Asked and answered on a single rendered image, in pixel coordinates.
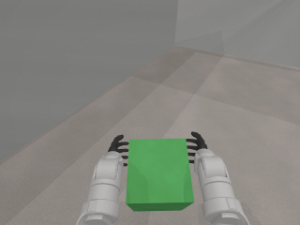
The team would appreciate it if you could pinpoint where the left robot hand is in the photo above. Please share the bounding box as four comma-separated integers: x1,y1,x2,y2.
108,134,129,167

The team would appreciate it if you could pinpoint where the left robot forearm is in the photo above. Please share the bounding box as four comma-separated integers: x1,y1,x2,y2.
76,151,124,225

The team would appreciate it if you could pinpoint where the right robot forearm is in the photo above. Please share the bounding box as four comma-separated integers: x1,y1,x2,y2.
194,148,250,225

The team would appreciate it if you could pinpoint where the right robot hand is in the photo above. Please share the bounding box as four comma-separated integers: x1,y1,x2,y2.
186,131,208,164

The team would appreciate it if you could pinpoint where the carton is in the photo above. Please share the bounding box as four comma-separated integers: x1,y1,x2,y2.
126,138,195,212

